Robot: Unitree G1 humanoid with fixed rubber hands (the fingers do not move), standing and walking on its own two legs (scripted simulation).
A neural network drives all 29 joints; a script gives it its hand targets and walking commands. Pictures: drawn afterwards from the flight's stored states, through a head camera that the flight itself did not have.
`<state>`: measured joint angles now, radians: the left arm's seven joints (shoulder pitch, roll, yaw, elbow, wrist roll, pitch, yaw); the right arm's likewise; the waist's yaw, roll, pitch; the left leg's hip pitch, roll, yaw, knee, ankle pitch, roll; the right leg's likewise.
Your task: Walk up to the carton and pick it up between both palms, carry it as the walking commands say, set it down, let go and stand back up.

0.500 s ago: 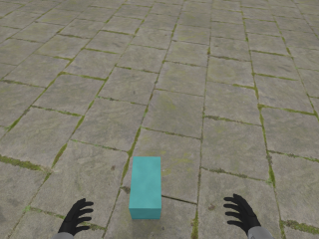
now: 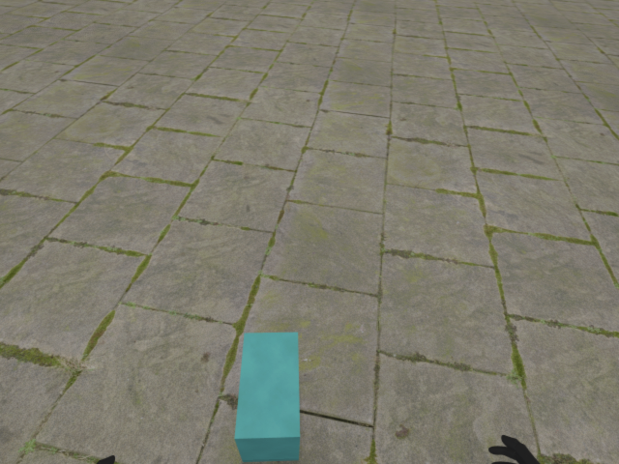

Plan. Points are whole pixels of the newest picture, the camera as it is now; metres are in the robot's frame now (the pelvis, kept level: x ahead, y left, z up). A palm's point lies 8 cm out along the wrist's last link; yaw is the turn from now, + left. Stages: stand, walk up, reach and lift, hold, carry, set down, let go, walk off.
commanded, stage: stand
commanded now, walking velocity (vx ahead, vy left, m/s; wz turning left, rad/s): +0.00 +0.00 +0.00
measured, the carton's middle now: (271, 395) +0.46 +0.09 -0.66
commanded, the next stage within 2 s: none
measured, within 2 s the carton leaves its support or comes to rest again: neither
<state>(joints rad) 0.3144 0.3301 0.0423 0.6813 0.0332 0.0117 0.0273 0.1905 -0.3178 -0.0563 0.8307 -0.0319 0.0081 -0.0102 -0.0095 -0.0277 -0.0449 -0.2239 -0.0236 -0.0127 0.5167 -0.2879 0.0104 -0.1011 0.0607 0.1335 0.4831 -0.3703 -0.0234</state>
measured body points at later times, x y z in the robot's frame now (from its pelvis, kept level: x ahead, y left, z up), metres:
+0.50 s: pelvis -0.03 +0.00 +0.00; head -0.05 +0.01 +0.45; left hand +0.08 +0.29 -0.11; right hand +0.07 -0.30 -0.10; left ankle -0.01 +0.11 -0.74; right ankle -0.07 -0.12 -0.74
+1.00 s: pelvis -0.04 +0.01 +0.01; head -0.06 +0.02 +0.46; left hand +0.05 +0.31 -0.12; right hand +0.04 -0.30 -0.10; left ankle -0.01 +0.11 -0.74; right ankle -0.07 -0.12 -0.74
